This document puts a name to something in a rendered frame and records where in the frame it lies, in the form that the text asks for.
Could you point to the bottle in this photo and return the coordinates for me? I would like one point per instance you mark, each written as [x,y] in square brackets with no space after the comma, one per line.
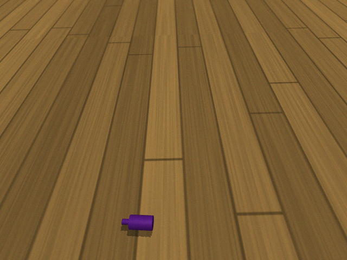
[139,222]

